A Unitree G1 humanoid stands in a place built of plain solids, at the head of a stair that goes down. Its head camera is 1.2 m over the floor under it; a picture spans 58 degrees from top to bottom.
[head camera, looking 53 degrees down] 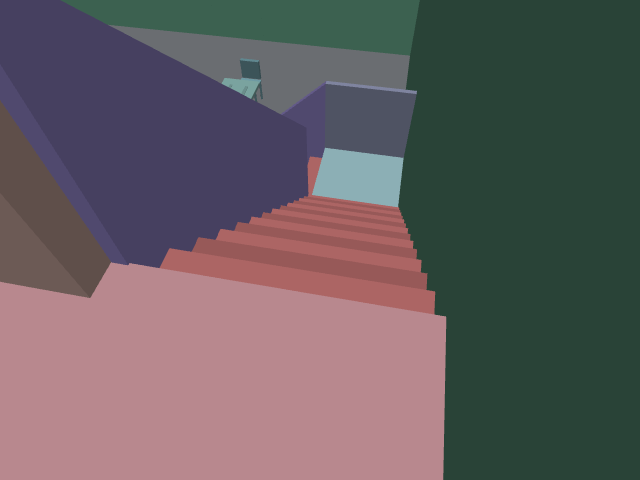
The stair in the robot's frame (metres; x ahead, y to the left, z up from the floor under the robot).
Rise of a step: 0.19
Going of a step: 0.20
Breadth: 1.04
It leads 11 degrees to the right of straight ahead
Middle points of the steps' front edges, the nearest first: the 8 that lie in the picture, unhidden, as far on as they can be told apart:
0.71 0.12 0.00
0.91 0.09 -0.19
1.11 0.05 -0.38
1.31 0.01 -0.57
1.51 -0.03 -0.76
1.71 -0.07 -0.95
1.91 -0.11 -1.13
2.11 -0.15 -1.32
